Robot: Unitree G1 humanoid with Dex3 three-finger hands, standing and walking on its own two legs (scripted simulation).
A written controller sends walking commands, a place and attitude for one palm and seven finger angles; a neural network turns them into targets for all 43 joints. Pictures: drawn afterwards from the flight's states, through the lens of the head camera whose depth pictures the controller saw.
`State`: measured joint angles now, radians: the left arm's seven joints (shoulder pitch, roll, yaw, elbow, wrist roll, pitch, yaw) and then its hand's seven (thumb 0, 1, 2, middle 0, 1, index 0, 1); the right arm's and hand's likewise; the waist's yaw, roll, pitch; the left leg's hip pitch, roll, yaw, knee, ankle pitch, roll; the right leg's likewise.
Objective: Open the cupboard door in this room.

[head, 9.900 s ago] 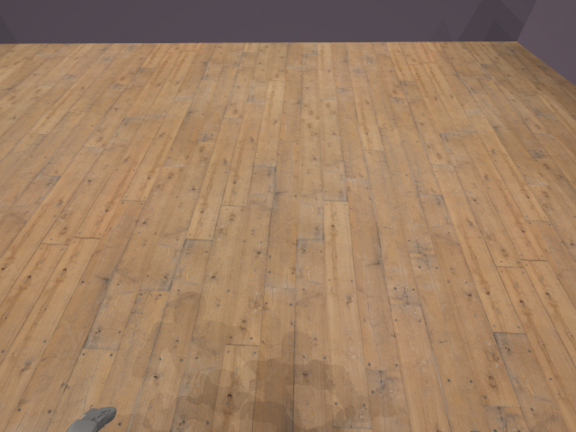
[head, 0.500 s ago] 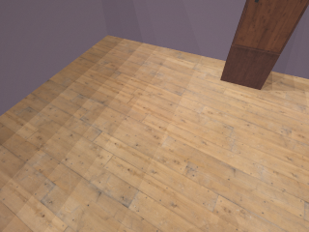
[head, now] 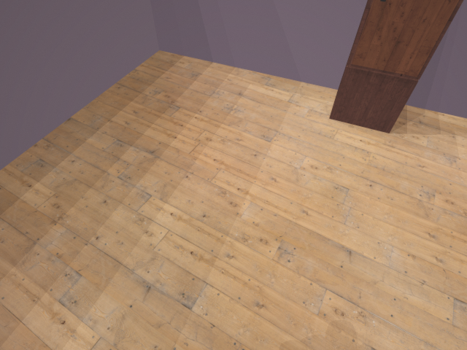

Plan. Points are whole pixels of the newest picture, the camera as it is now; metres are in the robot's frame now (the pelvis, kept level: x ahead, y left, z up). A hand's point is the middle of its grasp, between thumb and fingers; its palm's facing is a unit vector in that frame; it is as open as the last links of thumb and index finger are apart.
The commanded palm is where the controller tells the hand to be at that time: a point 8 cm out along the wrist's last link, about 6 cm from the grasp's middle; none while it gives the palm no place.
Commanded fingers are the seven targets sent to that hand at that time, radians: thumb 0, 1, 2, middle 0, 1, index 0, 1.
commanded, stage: stand and wait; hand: left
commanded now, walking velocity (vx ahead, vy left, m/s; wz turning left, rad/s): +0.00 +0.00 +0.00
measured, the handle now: out of the picture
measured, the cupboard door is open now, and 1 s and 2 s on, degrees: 0 0 0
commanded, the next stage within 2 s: turn or walk to find it in 0.12 s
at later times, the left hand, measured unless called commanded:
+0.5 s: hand out of the picture +0.07 +0.23 -0.18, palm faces +0.11 -0.96 -0.26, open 7.4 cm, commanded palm none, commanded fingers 0.00 0.90 0.90 -0.20 -0.30 -0.20 -0.30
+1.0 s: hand out of the picture +0.03 +0.17 -0.16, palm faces +0.34 -0.89 -0.29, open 7.4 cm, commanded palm none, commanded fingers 0.00 0.90 0.90 -0.20 -0.30 -0.20 -0.30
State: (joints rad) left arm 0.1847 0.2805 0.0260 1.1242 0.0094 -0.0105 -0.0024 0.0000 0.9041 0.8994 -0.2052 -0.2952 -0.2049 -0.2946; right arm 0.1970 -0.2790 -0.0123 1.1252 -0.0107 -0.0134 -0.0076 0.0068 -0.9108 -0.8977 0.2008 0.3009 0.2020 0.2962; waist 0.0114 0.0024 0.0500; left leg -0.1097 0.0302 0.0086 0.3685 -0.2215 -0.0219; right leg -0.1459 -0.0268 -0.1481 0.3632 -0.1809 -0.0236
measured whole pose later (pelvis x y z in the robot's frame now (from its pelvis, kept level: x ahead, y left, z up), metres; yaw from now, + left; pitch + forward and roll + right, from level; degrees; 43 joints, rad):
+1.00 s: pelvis +0.00 -0.06 -0.02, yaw +21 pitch -1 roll +1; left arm 0.13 0.20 0.04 0.93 0.01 0.02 0.01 0.00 0.91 0.90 -0.20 -0.30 -0.20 -0.29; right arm 0.25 -0.26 -0.09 0.99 -0.02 0.06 0.00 0.01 -0.91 -0.90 0.20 0.30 0.20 0.30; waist -0.04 0.06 0.07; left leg -0.40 -0.04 -0.16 0.73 -0.38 -0.04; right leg -0.27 -0.02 -0.05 0.60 -0.30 -0.01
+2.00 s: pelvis -0.04 -0.08 -0.01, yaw +46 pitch +0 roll +1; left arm 0.09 0.22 0.04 0.92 0.00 0.04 0.02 0.00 0.91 0.90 -0.20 -0.29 -0.20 -0.29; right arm 0.26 -0.21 -0.06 1.00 -0.02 0.04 -0.01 0.01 -0.91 -0.90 0.20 0.30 0.20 0.30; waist -0.05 0.01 0.07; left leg -0.24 -0.06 -0.10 0.50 -0.26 0.01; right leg -0.32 -0.03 -0.03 0.67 -0.37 0.08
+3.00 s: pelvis -0.05 -0.11 -0.01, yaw +71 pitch +0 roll +1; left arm 0.12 0.22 0.05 0.92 0.00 0.04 0.01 0.00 0.91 0.90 -0.20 -0.29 -0.20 -0.29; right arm 0.22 -0.20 -0.06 0.98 -0.02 0.04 0.00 0.01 -0.91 -0.90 0.20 0.30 0.20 0.30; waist -0.03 0.01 0.07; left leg -0.25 -0.04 -0.08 0.52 -0.27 0.00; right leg -0.31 -0.05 -0.04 0.66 -0.36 0.08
